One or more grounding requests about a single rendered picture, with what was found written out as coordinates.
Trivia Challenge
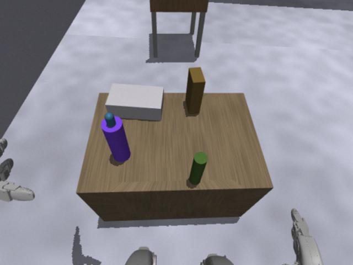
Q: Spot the right robot hand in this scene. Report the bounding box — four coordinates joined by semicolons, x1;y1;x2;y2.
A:
283;209;323;265

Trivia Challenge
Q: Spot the left robot hand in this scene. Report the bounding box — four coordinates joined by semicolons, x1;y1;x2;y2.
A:
0;139;35;202

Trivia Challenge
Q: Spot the chair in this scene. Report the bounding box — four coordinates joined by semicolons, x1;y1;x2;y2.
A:
149;0;208;58

